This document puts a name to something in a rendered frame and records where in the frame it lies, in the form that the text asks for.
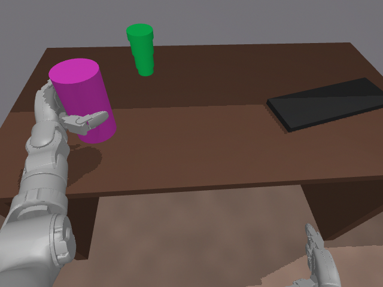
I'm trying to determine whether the desk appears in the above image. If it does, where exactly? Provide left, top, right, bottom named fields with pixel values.
left=0, top=42, right=383, bottom=260

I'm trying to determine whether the left robot hand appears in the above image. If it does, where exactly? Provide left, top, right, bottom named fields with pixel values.
left=34, top=79, right=109, bottom=136

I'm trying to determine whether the right robot hand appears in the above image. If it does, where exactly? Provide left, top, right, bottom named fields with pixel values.
left=285, top=223, right=341, bottom=287

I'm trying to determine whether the left robot arm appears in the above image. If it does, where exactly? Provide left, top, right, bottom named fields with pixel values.
left=0, top=121, right=76, bottom=287

